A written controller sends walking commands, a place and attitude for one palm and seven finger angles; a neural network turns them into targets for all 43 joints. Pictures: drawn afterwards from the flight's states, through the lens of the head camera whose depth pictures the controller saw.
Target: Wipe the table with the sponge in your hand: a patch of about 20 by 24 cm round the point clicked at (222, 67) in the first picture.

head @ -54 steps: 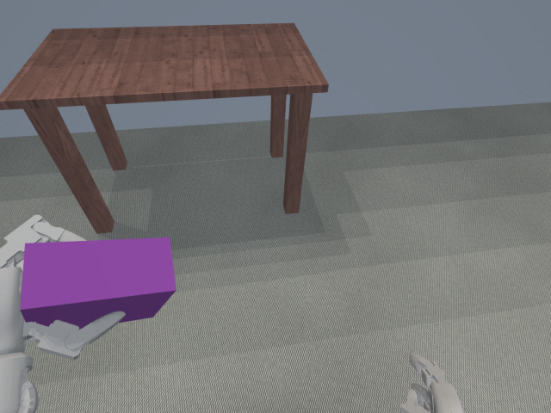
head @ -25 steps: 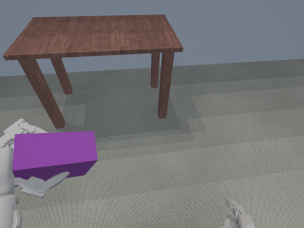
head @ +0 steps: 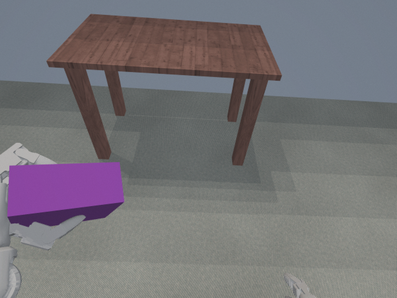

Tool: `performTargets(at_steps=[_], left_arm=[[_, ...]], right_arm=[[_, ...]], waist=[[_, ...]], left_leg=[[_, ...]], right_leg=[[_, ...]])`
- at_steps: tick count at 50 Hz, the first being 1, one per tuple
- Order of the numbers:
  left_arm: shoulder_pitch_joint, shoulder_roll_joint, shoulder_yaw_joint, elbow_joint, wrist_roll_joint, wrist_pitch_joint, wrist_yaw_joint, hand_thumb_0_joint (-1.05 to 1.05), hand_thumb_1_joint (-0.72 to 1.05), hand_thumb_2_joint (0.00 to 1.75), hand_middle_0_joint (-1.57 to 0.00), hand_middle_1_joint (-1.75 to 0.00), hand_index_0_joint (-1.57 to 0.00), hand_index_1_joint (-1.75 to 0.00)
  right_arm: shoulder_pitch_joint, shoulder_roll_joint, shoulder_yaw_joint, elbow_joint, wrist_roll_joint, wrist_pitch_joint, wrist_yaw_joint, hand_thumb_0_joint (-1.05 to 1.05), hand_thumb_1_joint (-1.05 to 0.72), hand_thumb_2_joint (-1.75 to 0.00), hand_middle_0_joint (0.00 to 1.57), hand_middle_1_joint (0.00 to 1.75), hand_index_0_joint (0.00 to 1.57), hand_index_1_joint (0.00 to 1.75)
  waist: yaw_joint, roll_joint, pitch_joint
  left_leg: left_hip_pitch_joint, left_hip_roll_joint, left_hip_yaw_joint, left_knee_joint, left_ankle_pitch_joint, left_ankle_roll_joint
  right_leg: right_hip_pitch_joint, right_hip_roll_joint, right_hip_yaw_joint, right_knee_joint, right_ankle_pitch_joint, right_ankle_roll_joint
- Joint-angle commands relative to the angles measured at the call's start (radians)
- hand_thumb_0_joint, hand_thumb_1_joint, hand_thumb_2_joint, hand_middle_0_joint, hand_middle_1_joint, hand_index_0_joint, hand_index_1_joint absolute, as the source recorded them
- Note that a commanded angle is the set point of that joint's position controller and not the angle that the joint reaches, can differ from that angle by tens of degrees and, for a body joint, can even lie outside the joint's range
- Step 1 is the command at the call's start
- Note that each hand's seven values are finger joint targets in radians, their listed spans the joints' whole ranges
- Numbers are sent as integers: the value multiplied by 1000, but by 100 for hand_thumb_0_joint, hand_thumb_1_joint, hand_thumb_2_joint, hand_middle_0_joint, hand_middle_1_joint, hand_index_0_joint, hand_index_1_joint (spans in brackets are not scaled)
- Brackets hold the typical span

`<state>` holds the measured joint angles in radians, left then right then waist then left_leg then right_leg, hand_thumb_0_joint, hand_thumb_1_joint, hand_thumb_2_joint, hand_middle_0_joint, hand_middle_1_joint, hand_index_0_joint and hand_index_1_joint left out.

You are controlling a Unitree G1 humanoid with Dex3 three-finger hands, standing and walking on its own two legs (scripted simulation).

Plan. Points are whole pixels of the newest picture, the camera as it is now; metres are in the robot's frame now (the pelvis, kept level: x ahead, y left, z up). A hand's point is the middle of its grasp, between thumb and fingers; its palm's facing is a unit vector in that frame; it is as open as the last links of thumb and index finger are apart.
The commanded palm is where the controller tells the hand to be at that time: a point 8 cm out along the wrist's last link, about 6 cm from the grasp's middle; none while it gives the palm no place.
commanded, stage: walk to a spot facing it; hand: left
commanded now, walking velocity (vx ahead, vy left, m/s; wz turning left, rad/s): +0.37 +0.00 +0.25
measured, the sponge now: (83, 195) +0.24 +0.20 +0.15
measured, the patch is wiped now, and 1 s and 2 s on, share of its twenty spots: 0.00 0.00 0.00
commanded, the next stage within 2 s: none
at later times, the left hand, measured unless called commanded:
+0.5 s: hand (90, 153) +0.31 +0.20 +0.17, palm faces +0.50 -0.73 -0.47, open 10.1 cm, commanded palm +0.24 +0.24 +0.18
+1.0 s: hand (93, 113) +0.39 +0.23 +0.18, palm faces +0.69 -0.54 -0.49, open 10.1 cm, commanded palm +0.34 +0.25 +0.18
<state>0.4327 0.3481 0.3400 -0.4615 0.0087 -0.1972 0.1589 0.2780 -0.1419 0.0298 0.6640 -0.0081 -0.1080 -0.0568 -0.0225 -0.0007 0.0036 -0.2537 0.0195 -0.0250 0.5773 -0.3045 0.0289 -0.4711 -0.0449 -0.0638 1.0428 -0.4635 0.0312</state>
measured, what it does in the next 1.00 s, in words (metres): walks ahead, turning left: right foot, then left foot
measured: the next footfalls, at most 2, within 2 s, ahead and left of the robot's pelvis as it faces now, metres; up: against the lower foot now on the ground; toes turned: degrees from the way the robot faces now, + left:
right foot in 0.20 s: +0.14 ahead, -0.15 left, +0.00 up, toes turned -6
left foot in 0.62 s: +0.27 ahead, +0.11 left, +0.00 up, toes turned +22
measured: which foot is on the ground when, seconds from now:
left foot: down 0.00-0.20, up 0.22-0.60, down 0.62-0.98, up 1.00-1.00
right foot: up 0.00-0.18, down 0.20-0.62, up 0.64-0.94, down 0.96-1.00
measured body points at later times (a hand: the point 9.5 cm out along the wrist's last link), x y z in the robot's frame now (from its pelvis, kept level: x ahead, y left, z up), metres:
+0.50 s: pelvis +0.13 -0.06 +0.01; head +0.18 -0.06 +0.45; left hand +0.27 +0.24 +0.20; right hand +0.34 -0.30 -0.09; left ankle +0.19 +0.10 -0.68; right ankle +0.10 -0.15 -0.74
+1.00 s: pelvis +0.29 -0.07 -0.01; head +0.32 -0.09 +0.43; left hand +0.35 +0.25 +0.21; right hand +0.50 -0.20 -0.13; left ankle +0.23 +0.08 -0.72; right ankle +0.37 -0.17 -0.74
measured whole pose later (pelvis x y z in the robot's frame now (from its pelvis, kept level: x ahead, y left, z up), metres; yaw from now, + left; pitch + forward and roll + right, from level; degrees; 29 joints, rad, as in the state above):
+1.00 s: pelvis +0.29 -0.07 -0.01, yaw +21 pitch +0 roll +0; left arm 0.47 0.37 0.38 -0.50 -0.01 -0.21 0.14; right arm 0.26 -0.15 0.02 0.63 0.02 -0.09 -0.06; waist 0.04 0.07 0.03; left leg -0.35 0.09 -0.01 0.76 -0.43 0.00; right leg -0.35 -0.09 -0.17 0.64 -0.27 0.02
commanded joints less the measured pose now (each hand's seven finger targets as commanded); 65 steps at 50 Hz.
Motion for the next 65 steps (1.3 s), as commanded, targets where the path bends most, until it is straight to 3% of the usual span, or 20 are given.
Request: performTargets(at_steps=[1, 8, 9, 10, 11, 19, 25, 29, 30, 31, 32, 33, 40, 46, 48, 49, 50, 56, 62, 65], left_arm=[[10, 135, 86, -271, -20, -76, 2, 0, 10, 130, -120, -160, -120, -160], [5, 169, 127, -193, -28, -59, -3, 0, 10, 130, -120, -160, -120, -160], [-22, 188, 127, -193, -19, -52, -2, 0, 10, 130, -120, -160, -120, -160], [-39, 233, 160, -181, -18, -38, 3, 0, 10, 130, -120, -160, -120, -160], [-49, 218, 154, -162, -32, -33, 6, 0, 10, 130, -120, -160, -120, -160], [-57, 205, 142, -266, -21, -84, 2, 0, 10, 130, -120, -160, -120, -160], [26, 196, 168, -328, -31, -65, 39, 0, 10, 130, -120, -160, -120, -160], [19, 190, 162, -339, -38, -64, 59, 0, 10, 130, -120, -160, -120, -160], [3, 189, 162, -364, -35, -80, 60, 0, 10, 130, -120, -160, -120, -160], [46, 159, 139, -352, -48, -86, 53, 0, 10, 130, -120, -160, -120, -160], [-11, 221, 164, -362, -35, -89, 53, 0, 10, 130, -120, -160, -120, -160], [-65, 242, 171, -281, -26, -78, 29, 0, 10, 130, -120, -160, -120, -160], [61, 171, 169, -372, -52, -91, 5, 0, 10, 130, -120, -160, -120, -160], [-31, 138, 131, -205, -37, -60, 1, 0, 10, 130, -120, -160, -120, -160], [-78, 161, 125, -153, -20, -39, 5, 0, 10, 130, -120, -160, -120, -160], [-90, 220, 157, -129, -21, -18, 15, 0, 10, 130, -120, -160, -120, -160], [-138, 223, 140, -142, -33, -18, 18, 0, 10, 130, -120, -160, -120, -160], [-97, 224, 147, -290, -17, -67, 17, 0, 10, 130, -120, -160, -120, -160], [99, 223, 219, -386, -50, -52, 53, 0, 10, 130, -120, -160, -120, -160], [110, 209, 219, -377, -65, -46, 61, 0, 10, 130, -120, -160, -120, -160]], right_arm=[[-90, -168, -70, -154, 4, -63, -1, 0, -90, -90, 20, 30, 20, 30], [-129, -153, -63, -159, 0, -26, -22, 0, -90, -90, 20, 30, 20, 30], [-122, -138, -65, -161, 5, -17, -22, 0, -90, -90, 20, 30, 20, 30], [-149, -125, -66, -182, 6, -12, -24, 0, -90, -90, 20, 30, 20, 30], [-181, -154, -69, -188, 4, -10, -24, 0, -90, -90, 20, 30, 20, 30], [-186, -152, -70, -198, -3, 38, -9, 0, -90, -90, 20, 30, 20, 30], [-149, -135, -87, -261, 4, 25, -9, 0, -90, -90, 20, 30, 20, 30], [-95, -139, -98, -269, 8, 28, -27, 0, -90, -90, 20, 30, 20, 30], [-102, -153, -103, -273, 8, 30, -29, 0, -90, -90, 20, 30, 20, 30], [-107, -176, -103, -273, 6, 20, -22, 0, -90, -90, 20, 30, 20, 30], [-100, -161, -82, -275, 11, 9, -4, 0, -90, -90, 20, 30, 20, 30], [-119, -191, -88, -248, 15, 7, 10, 0, -90, -90, 20, 30, 20, 30], [-140, -150, -80, -207, 23, -30, 12, 0, -90, -90, 20, 30, 20, 30], [-138, -158, -75, -190, 25, -39, -17, 0, -90, -90, 20, 30, 20, 30], [-118, -125, -66, -182, 28, -29, -22, 0, -90, -90, 20, 30, 20, 30], [-157, -115, -64, -192, 23, -27, -24, 0, -90, -90, 20, 30, 20, 30], [-190, -151, -63, -179, 10, -32, -24, 0, -90, -90, 20, 30, 20, 30], [-219, -132, -61, -187, 2, 17, -18, 0, -90, -90, 20, 30, 20, 30], [-175, -123, -84, -275, -1, 37, -20, 0, -90, -90, 20, 30, 20, 30], [-126, -137, -99, -283, 3, 52, -24, 0, -90, -90, 20, 30, 20, 30]], waist=[[11, 235, -61], [30, 118, -116], [33, -58, -161], [43, -331, -165], [51, -248, -125], [22, -94, -3], [67, -153, -68], [-6, -80, -232], [-18, 69, -282], [0, 299, -276], [-3, 210, -232], [-4, 91, -149], [40, 262, -92], [41, 176, -62], [45, -117, -75], [70, -426, -57], [62, -317, -42], [30, -180, -62], [66, -173, -160], [14, -124, -229]], left_leg=[[96, 188, -219, -266, 153, 164], [-63, 149, -107, -20, 160, 102], [-210, 91, -36, 214, 72, 70], [-453, -44, 66, 541, -228, 10], [-520, -29, -16, 701, -256, -7], [-419, 99, 73, 549, 14, -57], [-269, 47, 234, 141, 3, -35], [162, -50, 307, -98, 157, -2], [356, 54, 128, -117, 216, 59], [475, 358, -352, -151, 504, 217], [454, 456, -563, -194, 594, 304], [324, 445, -509, -235, 422, 284], [-69, 242, -74, -305, 38, 159], [-140, 186, -18, -159, -178, 92], [-300, 62, 83, 216, -241, 28], [-507, -34, 120, 561, -333, -20], [-536, 9, 7, 733, -276, -38], [-352, 73, 95, 568, -118, -83], [-218, 35, 227, 148, -78, -72], [-44, -44, 279, -62, 66, -71]], right_leg=[[-39, -7, -46, -140, 80, 12], [406, 20, -91, -607, 167, -5], [565, -134, 99, -670, 108, -62], [660, -385, 508, -746, 159, -168], [613, -465, 575, -776, 201, -203], [367, -310, 13, -763, 451, -149], [473, -307, -47, -654, 739, -156], [355, -229, -175, -211, 839, -59], [191, -174, -181, 3, 574, -18], [-85, -32, -113, 249, -78, 21], [-200, -3, 18, 367, -197, 1], [-244, -57, 81, 366, -140, -4], [38, -84, -40, -85, 96, 24], [278, 9, -151, -458, 140, 49], [420, -177, 111, -699, -14, -25], [492, -430, 509, -798, 77, -145], [464, -507, 517, -807, 214, -184], [412, -337, -44, -645, 801, -114], [481, -340, -107, -547, 916, -128], [442, -304, -156, -342, 962, -73]])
